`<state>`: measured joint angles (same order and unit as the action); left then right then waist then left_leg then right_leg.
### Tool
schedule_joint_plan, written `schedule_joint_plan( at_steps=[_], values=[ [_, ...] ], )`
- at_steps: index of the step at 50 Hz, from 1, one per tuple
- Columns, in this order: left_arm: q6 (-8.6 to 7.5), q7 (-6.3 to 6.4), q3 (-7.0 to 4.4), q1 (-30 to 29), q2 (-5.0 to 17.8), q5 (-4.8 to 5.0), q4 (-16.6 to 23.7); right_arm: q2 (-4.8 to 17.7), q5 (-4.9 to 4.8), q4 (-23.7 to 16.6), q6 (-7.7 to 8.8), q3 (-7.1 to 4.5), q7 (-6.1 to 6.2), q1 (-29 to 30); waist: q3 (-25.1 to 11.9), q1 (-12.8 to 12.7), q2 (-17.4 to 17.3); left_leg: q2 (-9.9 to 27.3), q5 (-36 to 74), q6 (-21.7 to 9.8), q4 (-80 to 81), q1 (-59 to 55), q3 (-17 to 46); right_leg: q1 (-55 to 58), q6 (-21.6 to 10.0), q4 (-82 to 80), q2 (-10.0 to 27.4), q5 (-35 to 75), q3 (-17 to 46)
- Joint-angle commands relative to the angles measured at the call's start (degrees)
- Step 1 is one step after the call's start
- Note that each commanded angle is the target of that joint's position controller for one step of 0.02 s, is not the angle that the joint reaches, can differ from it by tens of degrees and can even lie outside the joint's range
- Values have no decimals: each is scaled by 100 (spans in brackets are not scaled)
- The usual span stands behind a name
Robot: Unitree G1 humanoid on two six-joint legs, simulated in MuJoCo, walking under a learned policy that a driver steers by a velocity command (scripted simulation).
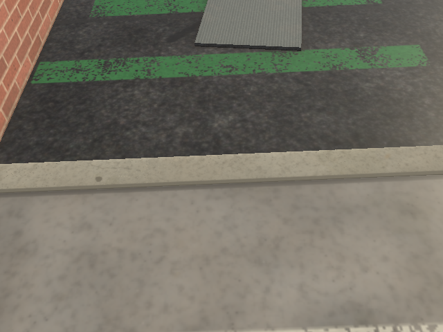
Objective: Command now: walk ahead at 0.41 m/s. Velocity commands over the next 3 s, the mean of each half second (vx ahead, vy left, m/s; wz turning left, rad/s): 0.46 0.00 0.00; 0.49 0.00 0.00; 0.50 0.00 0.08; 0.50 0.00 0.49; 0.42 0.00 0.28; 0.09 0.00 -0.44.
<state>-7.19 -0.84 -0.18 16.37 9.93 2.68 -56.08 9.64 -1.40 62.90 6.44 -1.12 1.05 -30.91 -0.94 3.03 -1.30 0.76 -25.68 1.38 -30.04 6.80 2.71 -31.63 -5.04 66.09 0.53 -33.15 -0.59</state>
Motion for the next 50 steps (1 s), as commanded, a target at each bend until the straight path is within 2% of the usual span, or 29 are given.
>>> schedule_joint_plan(
  at_steps=[1, 2, 4, 5, 6, 7, 8, 9, 10, 11, 13, 14, 16, 19, 24, 31, 34, 35, 36, 37, 38, 39, 40, 41, 42, 43, 45, 48, 50],
  values=[
    [-120, -125, 49, -859, 194, -62, 894, 807, -42, -406, -153, -70, 135, 467, 825, -290, -268, 1410, 941, -892, 1833, 68, 1396, -1096, 138, -1572, 750, 909, 302],
    [-72, -179, 27, -430, 194, -114, 709, 1085, -45, -524, -183, -135, 138, 727, 576, -463, -351, 936, 744, -766, 1941, 1266, 768, 826, 292, -2165, 331, 1941, -150],
    [141, -89, -286, 700, 706, -39, 255, 1398, 81, -538, -173, -180, 92, 657, 242, -1011, -522, 719, 1305, -686, 1453, 1918, 317, 2677, 453, -2024, -238, 2380, -653],
    [208, -13, -422, 1200, 903, -38, 136, 1312, 59, -540, -157, -146, 66, 706, 72, -1371, -455, 562, 2247, -566, 586, 1847, 73, 3135, 395, -2199, -338, 2135, -764],
    [242, 45, -531, 1791, 1064, -56, -32, 1052, 66, -565, -145, -80, 51, 738, -129, -1742, -24, 337, 2941, -349, -845, 1868, -207, 3608, 280, -2612, -280, 2017, -660],
    [242, 86, -572, 2286, 1562, -151, -166, 398, 214, -755, -118, 85, 48, 710, -132, -1649, 1725, -100, 620, -101, -3466, 2650, -356, 3632, -104, -3659, 1017, 898, 1529],
    [128, 13, -410, 2055, 1606, -308, -45, -225, 26, -836, 53, 167, 49, -183, -556, -904, 2828, -682, -718, -253, -5290, 3407, 486, 3732, -883, -5699, 2119, 314, 5144],
    [21, -110, -342, 1339, 1404, -234, 41, -1, -220, -863, 163, 131, 7, -250, -125, -546, 1959, -342, -62, -438, -5891, 3908, 699, 3269, -1054, -6171, 2432, -689, 5759],
    [-37, -193, -277, 715, 1145, -166, 157, 230, -201, -1087, 180, 118, -16, 410, 378, -498, 1137, 56, 551, -606, -5871, 4105, 450, 2650, -919, -5868, 2343, -361, 4745],
    [-49, -241, -222, 157, 998, -225, 241, 460, -94, -1144, 123, 51, 17, 851, 525, -388, 392, 416, 1177, -670, -5471, 3744, 364, 1961, -717, -5599, 2002, 525, 3504],
    [-18, -243, -156, -192, 729, -347, 235, 727, -3, -1053, -61, -106, 29, 695, 353, -72, 636, 719, 1646, -716, -4586, 3041, 303, 1514, -450, -5629, 1258, 1462, 1944],
    [-26, -203, -128, 2, 631, -338, 120, 772, -8, -1017, -126, -143, 4, 668, 374, -63, 806, 729, 1714, -706, -4336, 2905, 220, 1501, -487, -5718, 1132, 1894, 1626],
    [-39, -113, -109, 441, 626, -292, -76, 805, 38, -1091, -153, -187, -7, 991, 489, -111, 532, 721, 1968, -654, -3905, 3213, 76, 1825, -560, -5851, 1034, 2661, 1224],
    [21, 10, -145, 864, 798, -314, -170, 673, 104, -1353, -118, -189, -42, 1855, 474, -311, 246, 741, 2554, -531, -2980, 4015, 26, 2556, -580, -5907, 1155, 3457, 1045],
    [102, 147, -165, 1153, 862, -256, -164, 596, 43, -1721, -66, -157, -150, 3070, 607, -613, 370, 531, 3388, -358, -1187, 3862, -239, 2855, -472, -6161, 1050, 3528, 647],
    [266, 185, -239, 1670, 937, -227, -341, 535, -17, -2116, 59, -67, -393, 4066, 899, -814, 460, 270, 2849, -533, -62, 3899, -453, 4053, -509, -5661, 1322, 4358, 478],
    [309, 195, -301, 1430, 1153, -266, -237, 819, -7, -2054, 113, -182, -422, 3503, 333, -365, 810, -186, 2243, -800, 56, 2558, -778, 4183, -378, -4718, 1319, 6980, 371],
    [341, 183, -306, 1279, 1191, -291, -194, 1063, -14, -1831, 117, -308, -387, 2665, -172, 82, 929, -397, 2258, -960, 150, 1476, -897, 4040, -277, -3790, 1159, 7839, 239],
    [327, 153, -275, 1040, 1176, -321, -66, 1381, 1, -1512, 97, -443, -324, 1487, -863, 624, 951, -30, 2548, -1235, 33, -387, -462, 3007, -107, -2465, 965, 7402, 165],
    [228, 84, -122, 1421, 649, -366, 79, 1976, 187, -1308, 49, -594, -251, 427, -1956, 613, -199, 1603, 2243, -2019, -45, -2916, 1832, 756, 226, -96, 181, 4693, -52],
    [54, 15, -10, 1765, 297, -238, -85, 1694, 180, -1209, 7, -497, -250, 364, -2699, 428, -1110, 2435, 1689, -2545, 952, -3682, 4114, -475, 306, 1374, -533, 297, 692],
    [-78, 0, -174, 1192, 889, -67, 93, 1324, 100, -1217, -11, -390, -262, 811, -1796, 424, -781, 2116, 1469, -2165, 1190, -2881, 3477, -995, 159, 1743, -117, 445, 1014],
    [-65, -160, -195, 760, 956, -789, 70, 590, 664, -946, 62, -181, -157, 748, -234, 390, -235, 1671, 233, -1839, 1616, -1608, 2485, -1215, -119, 1339, 185, 1214, 987],
    [-43, -153, -163, 483, 746, -920, 218, 443, 627, -998, 69, -127, -123, 1211, 102, 118, -144, 1441, 782, -1842, 1843, -828, 1826, -1100, -166, 833, 421, 1416, 780],
    [31, -161, -99, 494, 523, -896, 269, 280, 552, -1021, 54, -91, -77, 1476, 43, -105, -68, 1355, 1386, -1824, 2007, -434, 1415, -711, -197, 552, 618, 1660, 754],
    [93, -189, -37, 410, 240, -860, 314, 162, 505, -1044, 49, -47, -84, 1632, 96, -318, -85, 1269, 1709, -1759, 2131, 172, 1165, -311, -181, 408, 725, 1758, 727],
    [177, -230, -25, 398, 223, -751, 318, 261, 470, -1041, 126, -88, -145, 1544, 194, -383, -129, 1132, 1760, -1792, 2398, 462, 829, -450, -114, 199, 761, 1764, 535],
    [225, -229, -12, -248, 323, -782, 526, 366, 639, -985, 219, -58, -251, 1237, 342, -292, -34, 983, 2473, -1788, 2441, 667, 313, -777, 17, -985, 871, 2980, 298],
    [288, -268, 34, -782, 213, -735, 723, 434, 599, -899, 203, -41, -364, 989, 350, -200, -99, 747, 3314, -1710, 2301, 1092, -145, -108, 128, -2057, 649, 3815, -52]
  ],
)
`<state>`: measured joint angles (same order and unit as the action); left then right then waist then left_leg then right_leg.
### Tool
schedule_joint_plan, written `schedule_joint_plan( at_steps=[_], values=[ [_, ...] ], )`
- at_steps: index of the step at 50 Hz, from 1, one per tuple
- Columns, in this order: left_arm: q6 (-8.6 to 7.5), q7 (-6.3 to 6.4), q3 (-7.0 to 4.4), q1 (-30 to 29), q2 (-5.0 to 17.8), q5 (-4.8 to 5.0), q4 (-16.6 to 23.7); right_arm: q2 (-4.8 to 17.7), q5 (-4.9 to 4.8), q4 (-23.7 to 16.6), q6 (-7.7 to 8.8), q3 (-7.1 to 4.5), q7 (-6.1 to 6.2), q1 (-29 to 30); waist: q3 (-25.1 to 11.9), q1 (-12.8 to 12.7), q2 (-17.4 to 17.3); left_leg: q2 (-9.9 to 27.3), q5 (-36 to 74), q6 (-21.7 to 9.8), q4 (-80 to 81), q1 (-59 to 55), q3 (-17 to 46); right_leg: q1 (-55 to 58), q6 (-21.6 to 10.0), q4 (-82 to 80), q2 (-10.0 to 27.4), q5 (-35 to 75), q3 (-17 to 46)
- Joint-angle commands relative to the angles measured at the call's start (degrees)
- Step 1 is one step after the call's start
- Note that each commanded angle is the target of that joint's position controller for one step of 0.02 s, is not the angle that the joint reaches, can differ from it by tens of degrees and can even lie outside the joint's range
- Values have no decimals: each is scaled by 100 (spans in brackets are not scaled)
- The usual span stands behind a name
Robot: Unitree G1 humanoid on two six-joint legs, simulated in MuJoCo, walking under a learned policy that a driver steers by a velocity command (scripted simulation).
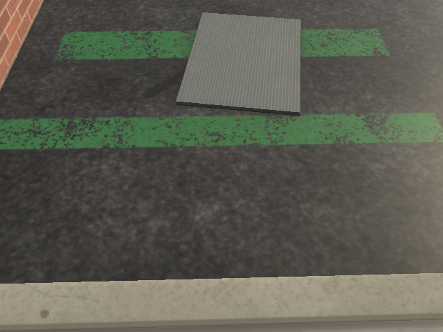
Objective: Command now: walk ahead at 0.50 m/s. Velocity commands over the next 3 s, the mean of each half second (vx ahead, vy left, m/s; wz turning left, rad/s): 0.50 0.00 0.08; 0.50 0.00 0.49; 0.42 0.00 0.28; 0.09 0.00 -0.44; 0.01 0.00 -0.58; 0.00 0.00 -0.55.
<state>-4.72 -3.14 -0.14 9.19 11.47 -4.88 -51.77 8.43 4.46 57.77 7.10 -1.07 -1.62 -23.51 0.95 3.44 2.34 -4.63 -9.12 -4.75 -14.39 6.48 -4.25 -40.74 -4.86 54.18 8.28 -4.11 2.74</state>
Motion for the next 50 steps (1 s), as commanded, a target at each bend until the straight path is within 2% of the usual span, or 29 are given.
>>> schedule_joint_plan(
  at_steps=[1, 5, 9, 11, 12, 13, 14, 15, 16, 17, 19, 20, 22, 24, 26, 29, 32, 33, 34, 35, 39, 41, 43, 45, 46, 47, 48, 49, 50],
  values=[
    [89, -61, 32, -259, 49, 38, 374, 643, -32, -287, 127, -57, -163, 18, 159, -197, -583, 1292, 1916, -1099, 694, 1146, 534, 1022, 179, -1099, -252, 1061, -452],
    [179, 12, -68, -684, 336, 98, 549, 830, -37, -13, 100, -116, -273, -509, 324, -166, -606, 1828, 2197, -1085, 478, -355, 881, 431, 168, -1941, -331, 974, -131],
    [172, 70, -142, -1211, 385, 157, 687, 851, -29, 107, -54, -185, -142, -616, 339, -88, -572, 2078, 2076, -799, 295, -1434, 886, 445, -54, -2516, -446, 385, -191],
    [75, 85, -271, -1042, 589, 276, 663, 974, -46, 98, -114, -249, -80, -508, 73, -346, -540, 1848, 3106, -559, -254, -1218, 650, 1630, -270, -2730, -750, 534, -553],
    [-17, 125, -385, -505, 824, 375, 502, 941, -5, 84, -111, -259, -83, -532, -414, -544, -438, 1444, 3483, -260, -972, -747, 374, 2929, -493, -2471, -848, 761, -573],
    [-73, 131, -416, 508, 1037, 370, 271, 430, 61, 83, -66, -121, -70, -1217, -1743, -562, 352, 821, 2258, 141, -2521, 564, 98, 5430, -1314, -1966, -118, 1722, 297],
    [-55, 166, -430, 2131, 1138, 301, -133, 110, 120, -35, 1, 50, -222, -1393, -2622, -1135, 1284, -66, -1617, 459, -4184, 2485, 262, 7466, -2275, -3177, 1275, 465, 3014],
    [-115, 213, -456, 2715, 975, 81, -518, 622, -95, -248, -44, -150, -302, -145, -1544, -1543, 464, 111, -2390, 151, -5372, 3592, 1028, 6943, -1614, -3881, 1138, -1029, 3495],
    [-211, 262, -508, 1923, 1040, 158, -419, 673, -185, -344, -24, -203, -221, 357, -356, -1250, 243, 556, -1832, -78, -5694, 3943, 1180, 5609, -1171, -4067, 1073, -1735, 2795],
    [-201, 319, -435, 1310, 724, 203, -328, 767, -111, -298, -18, -243, -89, 339, -48, -961, 127, 876, -1386, -180, -5535, 3519, 1177, 4621, -1105, -4275, 947, -1403, 2240],
    [-164, 378, -226, 939, 52, 201, -305, 285, 5, -292, -64, -143, -3, 328, -17, -545, -39, 1167, -689, -217, -5292, 2896, 1205, 3765, -1068, -4576, 834, -190, 1423],
    [-165, 386, -177, 985, -90, 161, -315, 125, -8, -255, -114, -140, -18, 231, -32, -417, -80, 1174, -494, -204, -5214, 2754, 1189, 3612, -1009, -4715, 749, 84, 1102],
    [-238, 350, -199, 1057, -7, 97, -321, 151, -113, -187, -143, -173, -157, 204, 118, -366, -7, 1122, -92, -134, -5013, 2971, 1139, 3500, -950, -4843, 593, 393, 459],
    [-309, 292, -178, 1264, 2, -20, -411, 177, -117, -268, -144, -165, -273, 496, 198, -378, -6, 1149, 550, -24, -4688, 3277, 1062, 3438, -962, -4799, 551, 1204, -58],
    [-368, 246, -128, 1564, 4, -86, -554, 237, -131, -460, -175, -153, -296, 972, 207, -405, -27, 1204, 1140, 118, -4100, 3461, 942, 3454, -982, -4712, 538, 1983, -444],
    [-410, 144, -61, 1971, 106, -48, -743, 301, -87, -685, -248, -154, -278, 1515, 270, -457, 4, 1108, 1929, 211, -3134, 3333, 812, 3447, -930, -4651, 500, 2513, -808],
    [-390, 46, -33, 2289, 213, -104, -899, 389, -117, -857, -378, -196, -285, 1819, 374, -457, 51, 970, 1869, 184, -3067, 3344, 669, 3735, -799, -4617, 576, 2579, -971],
    [-403, 49, -19, 2398, 196, -93, -968, 422, -148, -923, -387, -221, -269, 1936, 432, -465, 35, 953, 1821, 147, -2907, 3474, 701, 4016, -745, -4585, 623, 2704, -991],
    [-393, 64, -19, 2641, 223, -199, -1110, 374, -151, -902, -401, -219, -269, 1766, 435, -397, 134, 1027, 1885, 116, -3399, 3847, 992, 4577, -787, -4392, 907, 3131, -839],
    [-398, 92, -41, 2515, 233, -200, -1084, 429, -187, -891, -375, -249, -247, 1737, 437, -355, -9, 1032, 1770, 84, -3210, 4230, 1196, 5076, -775, -4296, 943, 3249, -919],
    [-351, 204, -78, 2727, 186, -111, -1105, 320, -173, -1097, -381, -222, -265, 2308, 525, -520, 91, 948, 666, 94, -3162, 4119, 590, 5605, -645, -4100, 890, 3602, -1308],
    [-322, 274, -147, 2623, 388, -57, -1017, 383, -199, -1216, -358, -250, -252, 2322, 542, -425, 197, 746, -4, 17, -3100, 3436, 205, 5342, -521, -3878, 862, 4444, -1598],
    [-301, 356, -286, 2463, 775, -64, -920, 578, -222, -1251, -294, -336, -205, 1948, 443, -246, 407, 450, -754, -73, -3156, 2653, -76, 5122, -397, -3321, 939, 5605, -1753],
    [-272, 386, -440, 2042, 1140, -88, -760, 922, -304, -1043, -113, -479, -119, 936, 262, 193, 310, -1, -213, -276, -2431, 1312, -338, 4469, -248, -1913, 771, 6009, -1902],
    [-269, 320, -400, 2238, 975, -218, -749, 1122, -278, -701, 37, -578, -14, -113, -326, 390, 79, -113, 752, -704, -2722, -917, -66, 2864, 64, -437, 549, 5273, -1802],
    [-264, 104, -167, 2237, 209, -378, -544, 1230, -106, -164, 133, -576, 91, -1513, -1330, 684, -1276, 1119, 2013, -2069, -2209, -3484, 2343, 404, 777, 2310, -635, -1413, -1571],
    [-325, -204, -150, 690, 267, -11, 229, 1064, 64, 299, 166, -493, 74, -2704, -1545, 1337, -668, 1693, 1567, -2040, -1099, -4206, 3829, -1074, 531, 3136, -1339, -3292, -303],
    [-394, -145, -162, -425, 176, 163, 751, 1078, 35, 255, 336, -540, 86, -2011, -193, 1227, -375, 1911, 886, -1729, -1091, -3069, 3750, -1823, 427, 2585, -862, -2994, 520],
    [-357, 28, -248, -615, 525, 176, 791, 783, -166, 165, 364, -441, 14, -1147, 179, 830, -224, 1877, 775, -1730, -1244, -1687, 3522, -1228, 580, 2434, -526, -2676, 683]
  ],
)
Over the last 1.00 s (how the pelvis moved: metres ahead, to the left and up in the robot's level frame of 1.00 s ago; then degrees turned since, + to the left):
0.54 -0.05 0.02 0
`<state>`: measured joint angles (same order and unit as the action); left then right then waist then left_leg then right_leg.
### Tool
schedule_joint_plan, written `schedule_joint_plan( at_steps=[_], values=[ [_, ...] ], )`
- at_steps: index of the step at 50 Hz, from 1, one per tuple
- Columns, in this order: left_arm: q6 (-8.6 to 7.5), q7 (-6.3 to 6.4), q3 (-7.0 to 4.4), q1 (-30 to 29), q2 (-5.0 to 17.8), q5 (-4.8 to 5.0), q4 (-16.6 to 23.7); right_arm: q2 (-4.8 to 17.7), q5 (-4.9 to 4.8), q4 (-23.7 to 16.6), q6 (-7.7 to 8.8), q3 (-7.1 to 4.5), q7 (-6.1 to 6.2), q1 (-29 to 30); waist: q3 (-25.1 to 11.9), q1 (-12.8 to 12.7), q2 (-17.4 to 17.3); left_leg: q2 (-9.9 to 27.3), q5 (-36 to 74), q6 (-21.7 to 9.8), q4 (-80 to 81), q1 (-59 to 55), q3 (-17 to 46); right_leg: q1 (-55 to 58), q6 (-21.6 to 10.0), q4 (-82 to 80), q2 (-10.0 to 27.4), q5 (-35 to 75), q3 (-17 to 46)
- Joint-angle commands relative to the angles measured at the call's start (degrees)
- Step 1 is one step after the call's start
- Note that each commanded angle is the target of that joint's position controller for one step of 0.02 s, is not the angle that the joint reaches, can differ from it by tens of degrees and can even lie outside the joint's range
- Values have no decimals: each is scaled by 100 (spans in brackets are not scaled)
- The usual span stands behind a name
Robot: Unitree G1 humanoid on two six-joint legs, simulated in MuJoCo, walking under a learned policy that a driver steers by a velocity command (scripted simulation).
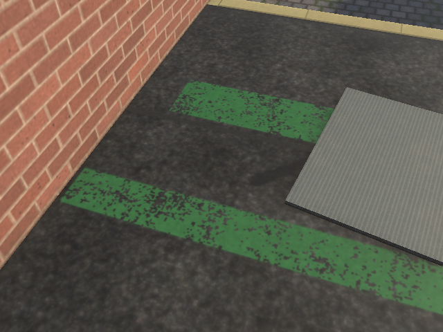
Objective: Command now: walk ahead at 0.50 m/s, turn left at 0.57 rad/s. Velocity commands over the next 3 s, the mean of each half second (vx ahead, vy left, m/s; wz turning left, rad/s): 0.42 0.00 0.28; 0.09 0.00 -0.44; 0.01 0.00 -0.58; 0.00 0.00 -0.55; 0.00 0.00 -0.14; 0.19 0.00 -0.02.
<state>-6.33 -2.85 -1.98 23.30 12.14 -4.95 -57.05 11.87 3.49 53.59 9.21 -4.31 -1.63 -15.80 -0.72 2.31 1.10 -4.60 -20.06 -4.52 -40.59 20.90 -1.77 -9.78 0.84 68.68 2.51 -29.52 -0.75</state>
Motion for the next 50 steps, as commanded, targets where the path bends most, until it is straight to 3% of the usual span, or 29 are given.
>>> schedule_joint_plan(
  at_steps=[1, 3, 5, 7, 8, 10, 11, 12, 13, 15, 16, 17, 18, 19, 20, 21, 22, 24, 26, 28, 30, 33, 34, 35, 36, 38, 40, 42, 50],
  values=[
    [-133, 145, -49, -1743, 338, 88, 1358, 212, -109, 559, 132, 14, -51, -1560, 199, 488, -138, 1790, 2106, -1848, 1361, -2093, 2980, -3624, -53, 819, 113, 97, 1016],
    [138, 281, 18, -962, -74, -87, 1192, -95, -83, 144, -2, 233, -137, -484, 546, -409, -130, 1408, 1763, -1484, 1753, 323, 2354, -2310, -255, -125, 233, 480, 716],
    [174, 212, 103, -567, -101, -261, 1239, 12, 8, -286, 28, 319, -17, 29, 366, -668, -304, 438, 744, -1027, 1469, 1891, 1323, -1052, -403, -1139, 25, 2669, 327],
    [98, 144, 158, -720, -57, -43, 1299, 237, 134, -259, 104, 318, 138, -215, 277, -427, -44, -120, -163, -596, 695, 2708, 854, -48, -283, -2895, 44, 5370, 209],
    [153, 114, 216, -929, -156, 56, 1404, 393, 153, -153, 86, 296, 137, -628, 407, -338, -57, -57, -681, -640, 659, 3074, 1011, 376, -96, -3012, -61, 5488, -79],
    [314, 107, 231, -1322, 104, 19, 1592, 500, 17, 18, 125, 272, 38, -1457, 731, -164, -131, 245, -1255, -817, 272, 2506, 1764, 150, 150, -3325, 74, 4933, -20],
    [125, 262, -53, -2262, 595, 818, 1971, 538, -859, -92, -129, 119, 348, -917, 601, 75, -72, 461, -74, -919, -96, 1327, 2176, -954, 85, -4228, -124, 4505, 445],
    [-3, 258, -13, -2611, 538, 919, 2042, 496, -847, -57, -286, 134, 481, -1169, 516, 333, -42, 516, 222, -791, -706, 176, 2297, -1488, 17, -5074, 67, 4786, 633],
    [-88, 178, -6, -2655, 448, 840, 2012, 445, -740, 78, -436, 104, 572, -1469, 333, 540, -162, 499, 416, -730, -1186, -581, 2252, -1672, -23, -5710, 192, 5410, 657],
    [-175, 75, -132, -1421, 411, 603, 1416, 163, -546, 230, -695, 124, 557, -1807, -164, 275, -70, 195, 918, -537, -2802, -487, 1692, -305, -148, -5698, 170, 6316, 112],
    [-143, 39, -224, 181, 530, 497, 884, 68, -437, 199, -668, 153, 441, -1655, -682, -380, 4, -47, 372, -321, -4215, 812, 1191, 1593, -366, -4683, 510, 7735, 267],
    [-138, -11, -314, 1341, 921, 638, 428, -273, -578, 318, -567, 275, 308, -2331, -1670, -646, 1395, -660, -3310, 143, -7243, 3379, 1001, 4568, -1592, -3056, 1863, 8972, 1552],
    [-58, -35, -358, 1402, 1116, 711, 339, 184, -676, -20, -394, 331, 281, -2255, -2375, -762, 1488, -192, -3083, 217, -8198, 4441, 1283, 4992, -2172, -3026, 2349, 7910, 2665],
    [67, 70, -401, 1117, 1200, 673, 376, 382, -800, -330, -311, 326, 247, -1530, -2361, -840, 1379, 155, -2696, 331, -8438, 5167, 1102, 4891, -2623, -3591, 2513, 5831, 3109],
    [180, 239, -366, 555, 1062, 578, 458, 351, -780, -594, -332, 347, 306, -649, -1728, -720, 208, 569, -1836, 438, -7545, 5244, 692, 3762, -2484, -4455, 2416, 3807, 3440],
    [227, 337, -182, -186, 678, 479, 660, 330, -631, -714, -443, 319, 404, -56, -1130, -485, -465, 771, -1282, 575, -7041, 4617, 622, 2220, -2327, -4745, 2366, 3936, 3431],
    [195, 388, -74, -557, 539, 369, 696, 242, -489, -857, -534, 310, 444, 391, -542, -278, -617, 894, -973, 572, -6689, 4129, 787, 796, -2157, -4886, 2299, 4489, 3456],
    [149, 396, -26, -1125, 635, 435, 829, 302, -402, -1163, -559, 258, 485, 598, 453, 131, -136, 1035, -85, 576, -4039, 3203, 816, -1266, -1513, -5260, 1173, 4197, 2117],
    [198, 493, -163, -1044, 993, 433, 970, 166, -251, -1125, -432, 248, 485, 542, -89, -12, 147, 450, 1941, 685, -1123, 549, 192, -2567, -1190, -5356, 60, 4494, 782],
    [277, 543, -232, -706, 1235, 546, 868, 126, -416, -1193, -443, 198, 466, 663, -585, 10, 789, 196, 2413, 931, -246, -65, 458, -1841, -1260, -5254, 370, 4362, 1041],
    [326, 566, -274, -725, 1131, 664, 927, 390, -487, -1281, -544, 115, 453, 697, -538, 48, 801, 301, 2192, 887, 480, -27, 719, -1176, -1138, -5055, 653, 3806, 1552],
    [410, 579, -282, -517, 754, 704, 1044, 706, -306, -1278, -585, -65, 438, 531, -429, 81, 530, 507, 2337, 583, 1379, -739, 589, -1175, -602, -4164, 166, 2267, 1791],
    [443, 565, -208, -308, 352, 600, 1113, 922, -219, -1248, -580, -124, 457, 96, -747, 88, -153, 1433, 3585, 275, 1278, -1796, 1197, -2004, -279, -2929, -349, 814, 1429],
    [443, 544, -137, 490, 73, 533, 1180, 1081, -199, -1323, -649, -139, 434, -97, -1343, -202, -1552, 2797, 4756, -479, 1088, -2732, 2453, -2978, -21, -1366, -929, -1266, 1118],
    [450, 528, -188, 483, 532, 564, 1419, 1259, -260, -1374, -703, -209, 349, -86, -1784, -182, -2103, 3141, 2907, -891, 1856, -2555, 3557, -3348, 69, -399, -697, -1017, 1101],
    [702, 626, -377, -228, 1043, 585, 1469, 848, -300, -1515, -733, -99, 322, 609, -908, -212, -1135, 2439, 605, -667, 2248, -1624, 2721, -3794, 148, 329, -334, 29, 870],
    [913, 652, -449, -185, 1052, 517, 1479, 774, -253, -1558, -762, -71, 327, 1168, -526, -491, -1028, 2078, 842, -599, 2392, -460, 1879, -3118, 264, 640, -231, 640, 696],
    [922, 611, -449, -145, 884, 525, 1562, 802, -209, -1533, -735, -73, 360, 1239, -431, -574, -976, 1848, 1146, -596, 2466, -54, 1229, -2758, 294, 654, -280, 1052, 476],
    [910, 344, -298, -1127, 677, 551, 2200, 1189, -317, -1467, -835, -213, 505, 932, -616, -280, -959, 2260, 1071, -800, 2511, -477, 724, -2203, 257, -1353, 40, 1179, 167]
  ],
)
Over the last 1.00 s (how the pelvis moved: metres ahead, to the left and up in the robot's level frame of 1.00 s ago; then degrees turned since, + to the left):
0.56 0.03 -0.03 20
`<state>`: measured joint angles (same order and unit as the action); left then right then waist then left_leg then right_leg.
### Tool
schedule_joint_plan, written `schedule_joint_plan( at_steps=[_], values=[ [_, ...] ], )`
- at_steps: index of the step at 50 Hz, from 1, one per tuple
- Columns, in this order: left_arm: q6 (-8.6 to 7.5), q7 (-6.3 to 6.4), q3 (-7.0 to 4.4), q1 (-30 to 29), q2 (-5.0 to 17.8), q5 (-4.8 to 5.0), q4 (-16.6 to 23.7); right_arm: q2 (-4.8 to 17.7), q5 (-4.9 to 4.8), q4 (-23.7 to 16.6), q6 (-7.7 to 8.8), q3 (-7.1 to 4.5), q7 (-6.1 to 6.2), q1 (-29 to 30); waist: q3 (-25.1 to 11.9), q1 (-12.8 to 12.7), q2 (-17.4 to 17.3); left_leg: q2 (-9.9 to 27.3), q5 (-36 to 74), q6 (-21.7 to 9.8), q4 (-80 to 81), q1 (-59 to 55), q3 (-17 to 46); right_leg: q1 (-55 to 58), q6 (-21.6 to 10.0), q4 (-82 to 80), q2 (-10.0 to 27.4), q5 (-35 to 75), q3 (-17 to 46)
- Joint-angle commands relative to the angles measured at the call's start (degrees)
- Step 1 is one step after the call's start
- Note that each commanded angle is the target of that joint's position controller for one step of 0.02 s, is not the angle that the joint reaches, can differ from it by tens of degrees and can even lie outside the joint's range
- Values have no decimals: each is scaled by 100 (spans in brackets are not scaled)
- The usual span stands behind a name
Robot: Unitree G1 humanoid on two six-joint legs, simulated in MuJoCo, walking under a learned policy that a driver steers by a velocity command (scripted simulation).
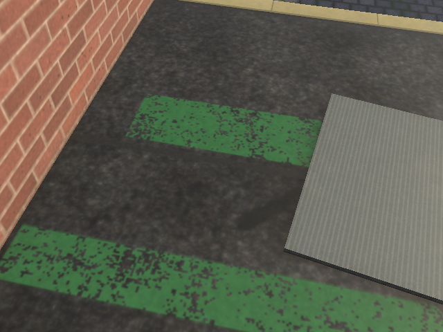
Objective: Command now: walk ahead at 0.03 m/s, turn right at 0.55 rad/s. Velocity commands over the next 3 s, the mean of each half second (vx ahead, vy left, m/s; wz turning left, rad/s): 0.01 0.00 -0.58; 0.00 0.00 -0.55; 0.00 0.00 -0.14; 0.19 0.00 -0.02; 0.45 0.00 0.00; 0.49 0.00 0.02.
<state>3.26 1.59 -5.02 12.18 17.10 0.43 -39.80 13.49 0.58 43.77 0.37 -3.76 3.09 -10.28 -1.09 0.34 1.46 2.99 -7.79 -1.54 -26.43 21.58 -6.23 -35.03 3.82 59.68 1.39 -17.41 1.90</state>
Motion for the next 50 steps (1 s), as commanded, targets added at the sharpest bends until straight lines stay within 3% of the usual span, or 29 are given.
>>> schedule_joint_plan(
  at_steps=[1, 4, 6, 7, 8, 9, 10, 11, 12, 13, 16, 20, 23, 26, 28, 29, 30, 31, 32, 33, 35, 37, 41, 44, 46, 48, 49, 50],
  values=[
    [-46, -138, 6, -64, 207, 23, 515, 1096, -43, -496, 31, -295, 15, 374, -575, -61, -1020, 1511, -231, -1053, 1068, -474, 1075, 570, -106, -730, 127, -125, -213],
    [-32, -231, -29, -40, 279, 27, 587, 1209, -116, -462, -13, -354, -43, 234, -591, -29, -1074, 1608, -328, -879, 805, -564, 952, 1169, -388, -1732, 20, -242, -446],
    [-2, -240, -111, 392, 313, 25, 422, 1053, -139, -422, -81, -322, -66, 206, -615, -195, -938, 1384, -284, -480, 134, -302, 582, 2037, -681, -2803, -297, 162, -706],
    [1, -208, -193, 622, 533, -1, 389, 842, -117, -358, -114, -285, -104, -11, -462, -207, -358, 1087, -698, -23, -774, 321, 120, 2609, -917, -3450, -51, 707, -103],
    [-10, -121, -339, 626, 1283, 0, 545, 412, 143, -604, -103, -146, -186, -102, -306, 72, 1675, 245, -2734, 626, -3072, 2199, -522, 3449, -1582, -3652, 1587, 2615, 2269],
    [-119, -182, -339, 669, 1455, -244, 742, 656, 72, -858, -25, -231, -153, 585, -475, -385, 1565, -160, -3015, 610, -3953, 2692, 628, 2825, -2439, -4062, 2082, 2605, 3111],
    [-220, -224, -291, 446, 1273, -335, 773, 948, -45, -899, -28, -317, -98, 864, -272, -334, 943, -157, -2513, 504, -4444, 2767, 918, 2683, -2301, -4103, 1782, 2382, 2648],
    [-277, -200, -254, 85, 1096, -185, 802, 978, -32, -807, -64, -353, -37, 704, -229, -121, 692, -77, -1913, 439, -4416, 2798, 1027, 2636, -1927, -4009, 1468, 2319, 2205],
    [-267, -157, -196, -233, 888, -26, 862, 952, 45, -659, -111, -357, 29, 521, -322, 1, 478, 3, -1459, 460, -4375, 2617, 1091, 2577, -1649, -3907, 1230, 2271, 1890],
    [-246, -121, -162, -468, 821, 38, 909, 945, 111, -633, -132, -361, 39, 356, -386, 122, 499, -34, -1082, 504, -4409, 2316, 1067, 2344, -1570, -3847, 1089, 2494, 1686],
    [-217, -51, -108, -418, 698, -9, 905, 762, 59, -694, -99, -304, -51, 357, -565, 117, 418, -179, -638, 542, -4176, 1997, 1045, 2362, -1565, -3733, 884, 2572, 1576],
    [-138, 26, -183, -179, 831, 20, 857, 561, 33, -870, -36, -188, -138, 796, -570, -127, 641, -303, -638, 581, -2704, 1768, 1096, 2606, -1545, -3551, 784, 1891, 1847],
    [-83, 5, -222, -172, 967, -5, 911, 623, -41, -931, 32, -191, -225, 904, -498, -201, 773, -464, -1106, 518, -2039, 1258, 1091, 2339, -1661, -3562, 808, 1395, 2275],
    [-63, -41, -227, -257, 1004, 26, 964, 693, -67, -945, 107, -218, -301, 822, -511, -194, 917, -600, -1343, 410, -1365, 720, 1070, 2292, -1666, -3461, 721, 1684, 2639],
    [-46, -33, -212, -428, 967, 85, 1011, 701, -78, -880, 159, -244, -355, 534, -569, 15, 896, -610, -809, 283, -353, -4, 990, 2204, -1501, -3285, 543, 1831, 2729],
    [-45, -11, -191, -465, 882, 116, 1040, 786, -47, -809, 173, -290, -363, 307, -603, 126, 802, -437, -174, 176, 219, -688, 1007, 1892, -1295, -3114, 366, 1522, 2656],
    [-54, -6, -122, -346, 614, 73, 1067, 1111, 35, -784, 155, -386, -340, -13, -835, 138, 234, 434, 454, -146, 313, -1679, 1625, 1148, -950, -2392, 40, 410, 2299],
    [-113, -19, -70, -92, 367, 123, 1195, 1628, 166, -727, 83, -497, -328, -56, -754, -162, -1688, 1676, 1652, -1073, 561, -2117, 3133, -136, -538, -1151, -985, -1579, 1062],
    [-214, -19, -232, -193, 923, 50, 1162, 1326, 189, -795, 114, -442, -330, -80, -760, 23, -1686, 2233, 1768, -1717, 671, -1916, 3779, -558, -236, 225, -750, -2113, 942],
    [-214, -41, -345, -161, 1167, 67, 1066, 1085, 132, -882, 115, -356, -289, 175, -614, -64, -1245, 2021, 1640, -1601, 612, -1722, 3207, -642, -129, 916, -561, -1667, 929],
    [-78, -27, -344, 43, 1004, 64, 815, 823, -6, -958, 66, -281, -238, 677, -349, -224, -869, 1315, 1259, -1077, 554, -1397, 2172, -581, 47, 1250, -408, -895, 741],
    [4, -83, -236, 36, 646, 96, 807, 859, 4, -933, 15, -266, -201, 653, -211, -192, -851, 1041, 1389, -992, 661, -1150, 1549, -402, 149, 1047, -354, -452, 367],
    [-25, -145, -70, -421, 337, 90, 1025, 1084, 38, -817, -74, -320, -132, 347, -385, 115, -1128, 1116, 1114, -1034, 685, -1406, 1109, -4, 204, -282, -78, -393, -43],
    [-57, -203, -45, -490, 366, 59, 1103, 1344, -17, -764, -73, -385, -172, 283, -423, 177, -1248, 1320, 998, -1066, 679, -1203, 1021, 666, 36, -1136, -39, -572, -273],
    [-60, -211, -71, -360, 407, 46, 1072, 1356, -97, -718, -62, -368, -214, 254, -411, 140, -1254, 1399, 926, -1039, 547, -1216, 1079, 1029, -121, -1785, -141, -527, -375],
    [-68, -217, -95, 54, 348, 26, 907, 1255, -199, -687, -81, -308, -233, 382, -440, -127, -1137, 1280, 874, -778, 120, -1022, 921, 1896, -365, -3135, -318, 314, -550],
    [-70, -189, -119, 165, 416, -5, 881, 1048, -193, -579, -62, -238, -257, 148, -473, -154, -882, 1111, 644, -429, -207, -658, 715, 2611, -484, -3698, -293, 934, -354],
    [-104, -120, -182, 303, 767, -35, 963, 684, 4, -658, -18, -113, -308, 66, -742, -49, 194, 638, -424, 188, -1352, 160, 191, 3601, -733, -3811, 719, 2662, 985]
  ],
)
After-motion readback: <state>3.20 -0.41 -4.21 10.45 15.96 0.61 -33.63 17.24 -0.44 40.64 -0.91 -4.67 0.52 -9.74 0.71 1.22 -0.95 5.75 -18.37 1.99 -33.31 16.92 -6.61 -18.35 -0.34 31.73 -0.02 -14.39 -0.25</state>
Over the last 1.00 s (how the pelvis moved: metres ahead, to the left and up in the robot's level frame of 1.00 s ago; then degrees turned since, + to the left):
0.38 0.07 -0.13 -10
